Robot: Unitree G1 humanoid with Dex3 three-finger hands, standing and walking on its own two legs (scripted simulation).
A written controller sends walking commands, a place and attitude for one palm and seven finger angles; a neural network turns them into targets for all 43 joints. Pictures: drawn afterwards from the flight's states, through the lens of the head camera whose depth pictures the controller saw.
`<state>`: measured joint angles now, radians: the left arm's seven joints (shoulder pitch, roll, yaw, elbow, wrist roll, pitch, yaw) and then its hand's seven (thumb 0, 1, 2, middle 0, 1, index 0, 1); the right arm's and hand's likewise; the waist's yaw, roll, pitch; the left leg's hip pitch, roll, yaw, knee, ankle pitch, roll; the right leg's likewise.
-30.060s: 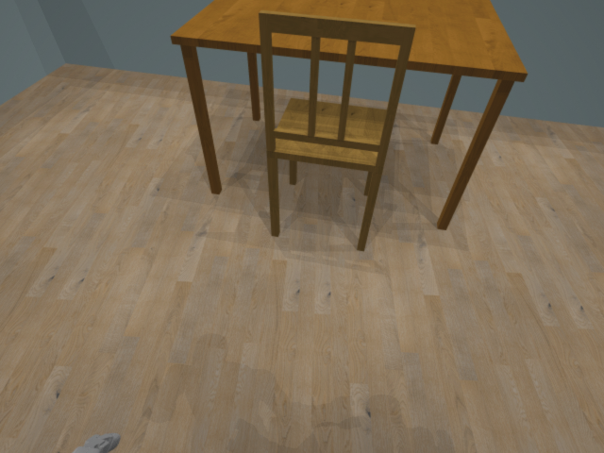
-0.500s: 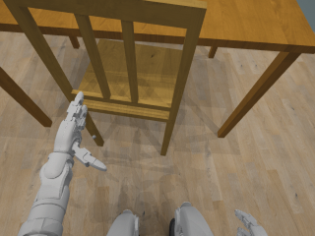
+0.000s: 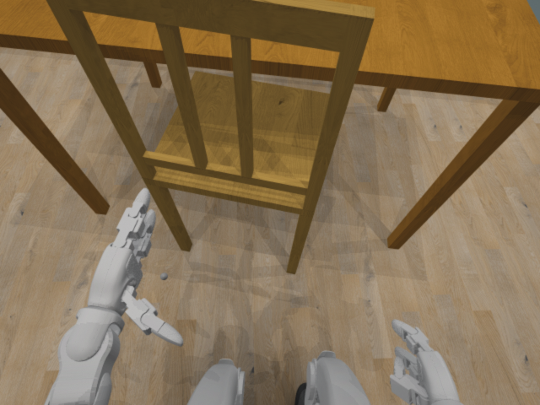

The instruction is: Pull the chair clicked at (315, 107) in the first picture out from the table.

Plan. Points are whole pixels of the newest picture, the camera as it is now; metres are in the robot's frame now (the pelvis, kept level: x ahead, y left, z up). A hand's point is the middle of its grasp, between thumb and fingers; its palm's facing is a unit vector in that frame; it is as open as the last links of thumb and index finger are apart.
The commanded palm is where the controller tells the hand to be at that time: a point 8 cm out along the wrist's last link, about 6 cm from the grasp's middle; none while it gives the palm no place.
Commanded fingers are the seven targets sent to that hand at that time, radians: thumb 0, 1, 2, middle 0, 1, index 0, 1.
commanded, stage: aim the fingers beside a spindle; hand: left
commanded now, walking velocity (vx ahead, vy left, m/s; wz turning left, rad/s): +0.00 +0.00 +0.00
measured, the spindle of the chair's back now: (188, 109) +0.58 +0.17 +0.04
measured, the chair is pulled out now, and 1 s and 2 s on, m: -0.09 -0.09 -0.09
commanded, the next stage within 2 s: none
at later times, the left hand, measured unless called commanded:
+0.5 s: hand (165, 264) +0.30 +0.16 +0.02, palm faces -0.10 -0.99 -0.06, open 17.1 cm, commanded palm +0.29 +0.22 +0.02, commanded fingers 0.00 -0.50 0.30 -0.06 -0.08 -0.06 -0.08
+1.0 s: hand (164, 253) +0.32 +0.17 +0.02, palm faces -0.12 -0.99 -0.05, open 16.9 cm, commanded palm +0.31 +0.22 +0.02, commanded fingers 0.00 -0.50 0.30 -0.06 -0.08 -0.06 -0.08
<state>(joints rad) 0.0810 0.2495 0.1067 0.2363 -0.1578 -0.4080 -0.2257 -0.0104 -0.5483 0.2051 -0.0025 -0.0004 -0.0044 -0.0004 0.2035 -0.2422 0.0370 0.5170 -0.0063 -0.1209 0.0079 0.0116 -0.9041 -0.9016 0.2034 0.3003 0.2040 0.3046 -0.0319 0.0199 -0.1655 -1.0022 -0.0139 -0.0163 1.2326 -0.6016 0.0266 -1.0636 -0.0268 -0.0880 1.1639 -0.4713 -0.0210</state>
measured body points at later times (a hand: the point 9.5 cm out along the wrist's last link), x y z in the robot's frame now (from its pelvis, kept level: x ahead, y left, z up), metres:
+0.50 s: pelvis +0.00 -0.01 +0.00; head +0.10 +0.00 +0.43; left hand +0.30 +0.21 +0.03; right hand +0.16 -0.25 -0.10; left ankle -0.01 +0.10 -0.64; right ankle +0.04 -0.11 -0.64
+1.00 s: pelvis +0.00 +0.00 +0.00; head +0.11 +0.01 +0.43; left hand +0.32 +0.22 +0.02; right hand +0.16 -0.24 -0.10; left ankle -0.01 +0.10 -0.64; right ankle +0.04 -0.11 -0.64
